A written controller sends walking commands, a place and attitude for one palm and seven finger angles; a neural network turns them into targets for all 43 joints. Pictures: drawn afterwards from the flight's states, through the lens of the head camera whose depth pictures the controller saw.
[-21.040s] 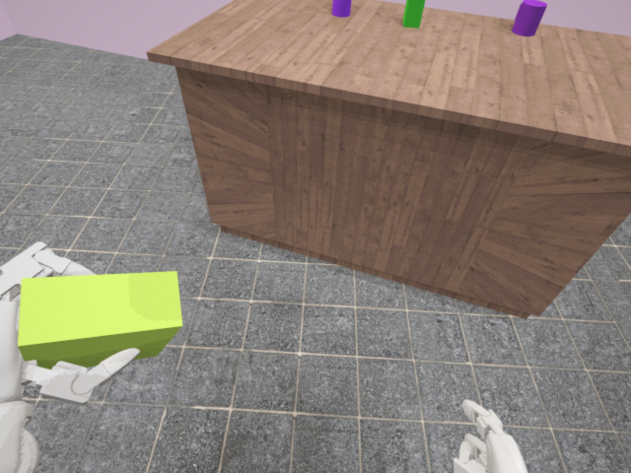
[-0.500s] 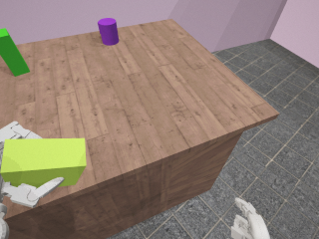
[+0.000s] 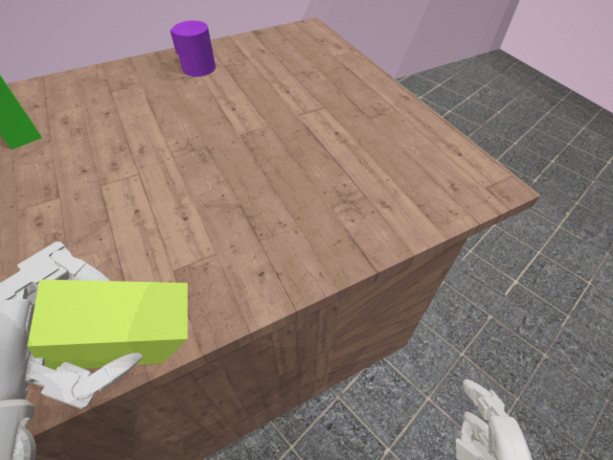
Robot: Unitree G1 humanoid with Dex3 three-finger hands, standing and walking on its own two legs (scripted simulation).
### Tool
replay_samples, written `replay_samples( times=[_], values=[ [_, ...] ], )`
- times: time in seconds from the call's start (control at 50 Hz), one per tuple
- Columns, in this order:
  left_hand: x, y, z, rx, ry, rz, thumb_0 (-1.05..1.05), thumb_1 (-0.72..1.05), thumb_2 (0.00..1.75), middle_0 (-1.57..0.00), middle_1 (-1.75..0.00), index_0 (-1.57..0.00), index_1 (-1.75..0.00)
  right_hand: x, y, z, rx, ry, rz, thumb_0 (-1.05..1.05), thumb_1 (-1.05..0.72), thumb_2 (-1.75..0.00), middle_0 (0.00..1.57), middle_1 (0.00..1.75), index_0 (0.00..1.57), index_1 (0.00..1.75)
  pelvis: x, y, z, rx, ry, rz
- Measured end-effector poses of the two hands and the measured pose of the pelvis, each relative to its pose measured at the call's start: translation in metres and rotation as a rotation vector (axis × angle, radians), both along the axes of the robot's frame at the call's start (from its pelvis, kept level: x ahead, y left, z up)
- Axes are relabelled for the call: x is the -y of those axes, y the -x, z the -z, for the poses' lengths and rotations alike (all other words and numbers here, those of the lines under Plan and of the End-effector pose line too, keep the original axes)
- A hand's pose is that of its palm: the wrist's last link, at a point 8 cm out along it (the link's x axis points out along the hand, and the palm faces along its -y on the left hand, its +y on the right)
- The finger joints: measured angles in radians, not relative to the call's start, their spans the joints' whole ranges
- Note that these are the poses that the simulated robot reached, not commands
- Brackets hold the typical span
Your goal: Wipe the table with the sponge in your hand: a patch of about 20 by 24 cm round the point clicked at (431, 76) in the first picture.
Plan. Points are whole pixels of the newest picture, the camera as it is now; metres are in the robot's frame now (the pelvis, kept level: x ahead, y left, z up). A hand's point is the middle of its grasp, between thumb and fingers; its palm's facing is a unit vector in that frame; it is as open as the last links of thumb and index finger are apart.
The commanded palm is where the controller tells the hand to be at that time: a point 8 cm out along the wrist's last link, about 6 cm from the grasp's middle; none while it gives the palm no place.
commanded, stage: come to a stop and stand still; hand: left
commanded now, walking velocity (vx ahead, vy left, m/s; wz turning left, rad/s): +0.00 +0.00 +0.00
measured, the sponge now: (133, 328) +0.23 +0.18 +0.12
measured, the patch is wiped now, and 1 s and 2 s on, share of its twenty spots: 0.00 0.00 0.00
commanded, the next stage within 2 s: look again from close up in 0.74 s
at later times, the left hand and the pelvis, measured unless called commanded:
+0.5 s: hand out of the picture +0.22 +0.32 +0.16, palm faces +0.40 -0.85 -0.34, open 9.6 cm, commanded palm +0.15 +0.35 +0.18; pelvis +0.00 +0.06 +0.01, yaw +1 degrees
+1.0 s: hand out of the picture +0.21 +0.30 +0.16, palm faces +0.40 -0.83 -0.39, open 9.6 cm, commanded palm +0.15 +0.34 +0.18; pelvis +0.00 +0.05 +0.01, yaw +2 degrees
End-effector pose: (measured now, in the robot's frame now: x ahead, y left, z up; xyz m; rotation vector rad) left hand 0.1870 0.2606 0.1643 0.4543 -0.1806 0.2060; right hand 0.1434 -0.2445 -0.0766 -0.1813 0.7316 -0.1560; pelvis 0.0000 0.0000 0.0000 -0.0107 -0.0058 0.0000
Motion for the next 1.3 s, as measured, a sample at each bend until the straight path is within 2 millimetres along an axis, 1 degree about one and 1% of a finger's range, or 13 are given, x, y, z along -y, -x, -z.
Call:
replay_samples(
  times=[0.1,0.16,0.2,0.26,0.36,0.44,0.52,0.58,0.66,0.76,0.88,1.1,1.3],
  values=[
    [-0.041,0.01,-0.004,0.034,-0.022,-0.094,-0.01,-0.46,1.03,-0.8,-1.34,-0.8,-1.35,-0.023,-0.001,-0.007,-0.029,0.036,-0.03,0.02,-0.9,-0.89,0.2,0.3,0.2,0.29,-0.012,-0.002,-0.004,0.003,-0.001,-0.001],
    [-0.066,0.012,-0.014,0.098,-0.028,-0.17,-0.01,-0.46,1.03,-0.8,-1.34,-0.8,-1.35,-0.04,-0.01,-0.01,-0.012,0.038,-0.073,0.02,-0.9,-0.89,0.2,0.3,0.2,0.29,-0.022,-0.001,-0.005,0.007,0.005,-0.006],
    [-0.075,0.011,-0.018,0.137,-0.011,-0.197,-0.01,-0.46,1.03,-0.8,-1.34,-0.8,-1.35,-0.052,-0.018,-0.012,0.01,0.031,-0.1,0.02,-0.9,-0.89,0.2,0.3,0.2,0.29,-0.029,-0.001,-0.006,0.012,0.009,-0.006],
    [-0.08,0.009,-0.017,0.16,0.029,-0.194,-0.01,-0.45,1.03,-0.8,-1.34,-0.8,-1.35,-0.069,-0.031,-0.018,0.052,0.018,-0.128,0.02,-0.9,-0.89,0.2,0.3,0.2,0.3,-0.039,0.0,-0.006,0.015,0.014,-0.007],
    [-0.08,0.007,-0.004,0.121,0.074,-0.136,-0.01,-0.45,1.03,-0.8,-1.34,-0.79,-1.35,-0.092,-0.044,-0.031,0.113,0.007,-0.144,0.02,-0.9,-0.89,0.2,0.3,0.2,0.3,-0.053,0.0,-0.006,0.018,0.016,-0.004],
    [-0.09,0.009,0.0,0.101,0.06,-0.124,-0.01,-0.45,1.03,-0.8,-1.34,-0.79,-1.35,-0.104,-0.047,-0.037,0.124,0.014,-0.15,0.01,-0.9,-0.89,0.2,0.3,0.2,0.3,-0.06,0.002,-0.006,0.019,0.016,-0.007],
    [-0.103,0.013,-0.006,0.125,0.033,-0.143,-0.01,-0.45,1.03,-0.8,-1.34,-0.79,-1.35,-0.11,-0.042,-0.035,0.1,0.024,-0.16,0.01,-0.9,-0.89,0.2,0.3,0.2,0.3,-0.066,0.003,-0.006,0.021,0.017,-0.01],
    [-0.107,0.015,-0.013,0.152,0.017,-0.151,-0.01,-0.45,1.03,-0.8,-1.34,-0.79,-1.35,-0.111,-0.036,-0.029,0.072,0.025,-0.165,0.01,-0.9,-0.89,0.2,0.3,0.2,0.3,-0.069,0.004,-0.006,0.024,0.015,-0.01],
    [-0.104,0.016,-0.018,0.159,0.008,-0.141,-0.01,-0.45,1.03,-0.8,-1.35,-0.79,-1.35,-0.11,-0.027,-0.02,0.034,0.013,-0.157,0.01,-0.9,-0.89,0.2,0.3,0.2,0.3,-0.072,0.005,-0.006,0.028,0.012,-0.016],
    [-0.099,0.016,-0.013,0.113,-0.001,-0.132,-0.01,-0.45,1.03,-0.79,-1.35,-0.79,-1.35,-0.105,-0.016,-0.013,-0.001,-0.006,-0.125,0.01,-0.9,-0.89,0.2,0.3,0.2,0.3,-0.07,0.005,-0.006,0.027,0.016,-0.017],
    [-0.095,0.017,-0.008,0.08,-0.007,-0.147,-0.01,-0.45,1.03,-0.79,-1.35,-0.79,-1.35,-0.092,-0.01,-0.011,-0.019,0.002,-0.107,0.02,-0.9,-0.89,0.2,0.3,0.2,0.3,-0.062,0.006,-0.007,0.022,0.015,-0.022],
    [-0.074,0.022,-0.018,0.122,-0.008,-0.139,-0.01,-0.45,1.03,-0.79,-1.35,-0.79,-1.35,-0.067,-0.025,-0.02,0.029,0.032,-0.102,0.02,-0.9,-0.89,0.2,0.3,0.2,0.3,-0.045,0.003,-0.008,0.019,0.013,-0.027],
    [-0.067,0.023,-0.01,0.082,0.028,-0.173,-0.01,-0.45,1.03,-0.79,-1.35,-0.79,-1.36,-0.058,-0.034,-0.025,0.058,0.032,-0.104,0.01,-0.9,-0.89,0.2,0.3,0.2,0.3,-0.035,0.004,-0.009,0.018,0.011,-0.026]
  ],
)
